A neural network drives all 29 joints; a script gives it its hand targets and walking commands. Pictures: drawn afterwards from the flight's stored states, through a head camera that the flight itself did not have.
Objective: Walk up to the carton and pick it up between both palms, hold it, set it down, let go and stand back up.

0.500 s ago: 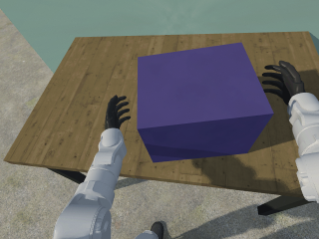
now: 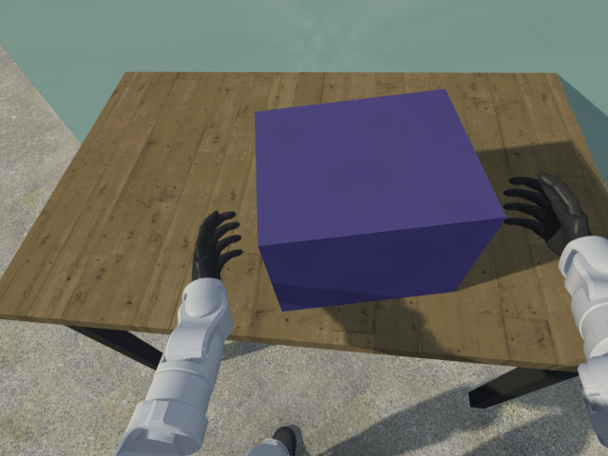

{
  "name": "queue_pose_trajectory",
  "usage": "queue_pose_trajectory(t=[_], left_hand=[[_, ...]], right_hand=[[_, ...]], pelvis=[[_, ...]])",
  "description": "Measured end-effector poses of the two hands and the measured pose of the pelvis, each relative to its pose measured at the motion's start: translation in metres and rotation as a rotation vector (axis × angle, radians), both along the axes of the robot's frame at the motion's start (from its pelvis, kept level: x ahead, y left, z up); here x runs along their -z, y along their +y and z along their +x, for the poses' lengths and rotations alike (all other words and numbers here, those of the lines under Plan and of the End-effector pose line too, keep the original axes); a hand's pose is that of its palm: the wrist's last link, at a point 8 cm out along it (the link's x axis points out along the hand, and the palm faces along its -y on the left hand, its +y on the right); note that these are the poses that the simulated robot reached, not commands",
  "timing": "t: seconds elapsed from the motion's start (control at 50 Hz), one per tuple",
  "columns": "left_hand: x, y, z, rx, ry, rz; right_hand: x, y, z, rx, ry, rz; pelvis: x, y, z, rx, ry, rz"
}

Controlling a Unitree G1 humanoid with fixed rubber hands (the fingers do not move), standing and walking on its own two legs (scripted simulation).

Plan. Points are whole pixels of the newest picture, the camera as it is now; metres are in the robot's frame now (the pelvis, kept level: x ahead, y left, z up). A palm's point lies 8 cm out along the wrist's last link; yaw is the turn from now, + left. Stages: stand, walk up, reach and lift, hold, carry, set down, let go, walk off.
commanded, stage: set down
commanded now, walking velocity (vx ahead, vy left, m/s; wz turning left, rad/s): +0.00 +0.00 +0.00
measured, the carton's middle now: (359, 206) +0.46 +0.04 +0.01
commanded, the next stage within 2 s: none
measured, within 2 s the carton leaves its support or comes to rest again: neither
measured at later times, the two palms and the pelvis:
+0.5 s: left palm (203, 299) +0.28 +0.22 +0.02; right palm out of the picture +0.39 -0.27 +0.03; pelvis +0.01 +0.01 +0.00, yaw -1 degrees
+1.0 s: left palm (202, 330) +0.24 +0.20 +0.02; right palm out of the picture +0.31 -0.32 +0.03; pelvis +0.02 +0.00 +0.00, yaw -1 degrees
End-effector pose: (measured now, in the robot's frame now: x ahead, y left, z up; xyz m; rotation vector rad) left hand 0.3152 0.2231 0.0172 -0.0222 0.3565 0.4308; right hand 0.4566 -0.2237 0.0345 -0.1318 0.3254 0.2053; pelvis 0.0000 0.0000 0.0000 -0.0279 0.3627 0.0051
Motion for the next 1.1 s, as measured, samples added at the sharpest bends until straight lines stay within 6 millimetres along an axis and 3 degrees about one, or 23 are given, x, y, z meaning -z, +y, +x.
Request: queue_pose_trajectory(t=[0.24,0.44,0.66,0.92,1.1], left_hand=[[-0.019,-0.004,-0.002,0.012,-0.054,0.026],[0.000,-0.006,-0.033,-0.011,-0.002,-0.010],[-0.010,-0.014,-0.039,-0.004,-0.046,-0.019],[-0.005,-0.022,-0.080,-0.034,-0.010,-0.023],[-0.015,-0.030,-0.080,-0.019,-0.061,-0.020]], right_hand=[[0.001,-0.028,-0.030,0.022,-0.023,-0.014],[0.005,-0.046,-0.063,0.031,0.008,-0.039],[0.001,-0.059,-0.085,0.041,-0.013,-0.028],[0.008,-0.093,-0.139,0.073,0.031,-0.060],[0.007,-0.096,-0.159,0.082,0.023,-0.035]], pelvis=[[-0.003,0.007,0.007,0.017,-0.057,0.007],[-0.004,0.008,0.011,0.017,-0.112,0.010],[-0.004,0.010,0.017,0.015,-0.142,0.011],[-0.006,0.005,0.023,0.011,-0.187,0.020],[-0.005,0.002,0.023,0.018,-0.214,0.028]])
